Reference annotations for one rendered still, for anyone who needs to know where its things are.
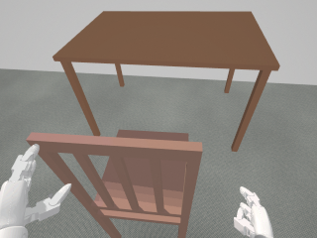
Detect table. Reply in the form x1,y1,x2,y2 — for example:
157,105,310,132
53,11,280,152

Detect robot right hand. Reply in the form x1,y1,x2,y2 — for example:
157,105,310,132
234,186,273,238

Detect robot left forearm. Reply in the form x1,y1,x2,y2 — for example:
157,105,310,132
0,226,29,238

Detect chair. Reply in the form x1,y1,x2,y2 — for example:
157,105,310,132
26,129,203,238

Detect robot left hand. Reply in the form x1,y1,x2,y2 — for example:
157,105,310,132
0,144,71,229

